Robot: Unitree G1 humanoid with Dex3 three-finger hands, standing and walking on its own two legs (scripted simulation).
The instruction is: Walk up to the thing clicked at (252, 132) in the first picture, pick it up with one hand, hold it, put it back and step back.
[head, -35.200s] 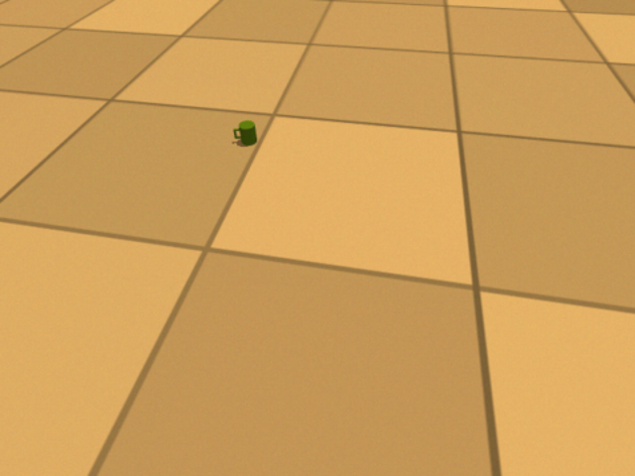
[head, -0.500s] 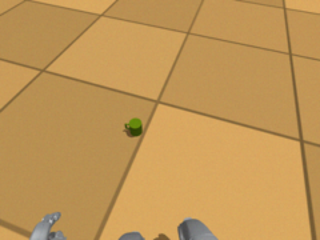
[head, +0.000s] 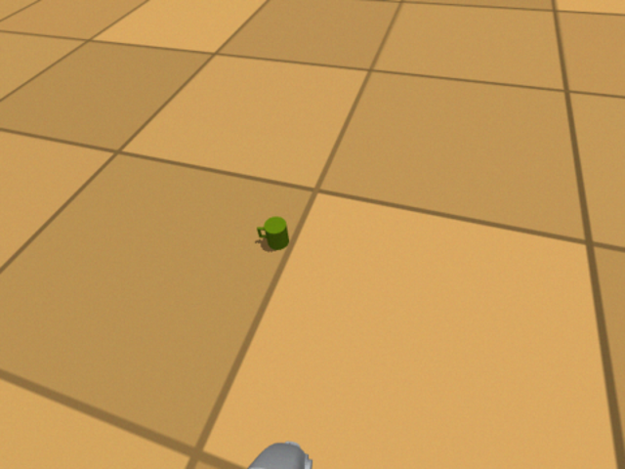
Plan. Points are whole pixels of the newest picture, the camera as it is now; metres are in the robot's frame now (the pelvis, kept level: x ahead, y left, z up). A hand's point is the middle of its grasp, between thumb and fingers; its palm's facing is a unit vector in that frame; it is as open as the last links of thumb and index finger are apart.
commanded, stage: step back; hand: left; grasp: from above
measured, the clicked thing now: (272, 233) +1.04 +0.28 -0.71
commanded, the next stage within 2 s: stand in 1.00 s
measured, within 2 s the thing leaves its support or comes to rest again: neither
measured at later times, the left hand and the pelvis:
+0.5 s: hand out of the picture +0.00 +0.25 -0.14, palm faces +0.13 -0.92 -0.37, open 7.4 cm; pelvis -0.03 -0.02 +0.00, yaw +5 degrees
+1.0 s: hand out of the picture +0.07 +0.28 -0.14, palm faces +0.11 -0.93 -0.35, open 7.4 cm; pelvis +0.01 +0.01 +0.01, yaw +5 degrees
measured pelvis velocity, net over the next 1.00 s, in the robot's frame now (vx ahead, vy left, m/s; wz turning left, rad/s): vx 0.01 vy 0.01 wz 0.08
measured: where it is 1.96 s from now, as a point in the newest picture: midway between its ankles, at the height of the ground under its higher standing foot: outside the picture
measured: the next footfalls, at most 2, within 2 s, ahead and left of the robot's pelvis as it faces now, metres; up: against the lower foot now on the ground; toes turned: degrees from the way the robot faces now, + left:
left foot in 0.12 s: +0.01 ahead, +0.13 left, +0.00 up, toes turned +3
left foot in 0.62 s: +0.06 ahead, +0.14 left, +0.00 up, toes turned +6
